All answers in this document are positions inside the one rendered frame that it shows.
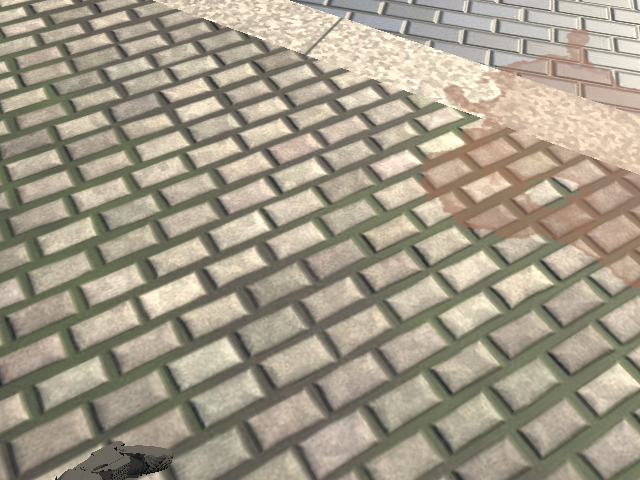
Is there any robot left hand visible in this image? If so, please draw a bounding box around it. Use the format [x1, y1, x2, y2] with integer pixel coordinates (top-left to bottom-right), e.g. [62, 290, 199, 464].
[55, 441, 173, 480]

